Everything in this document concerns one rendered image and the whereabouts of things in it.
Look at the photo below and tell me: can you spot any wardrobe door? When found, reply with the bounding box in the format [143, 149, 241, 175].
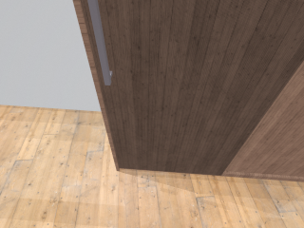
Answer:
[80, 0, 304, 176]
[225, 61, 304, 177]

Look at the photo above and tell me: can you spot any handle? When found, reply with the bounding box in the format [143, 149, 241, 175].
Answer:
[87, 0, 113, 86]

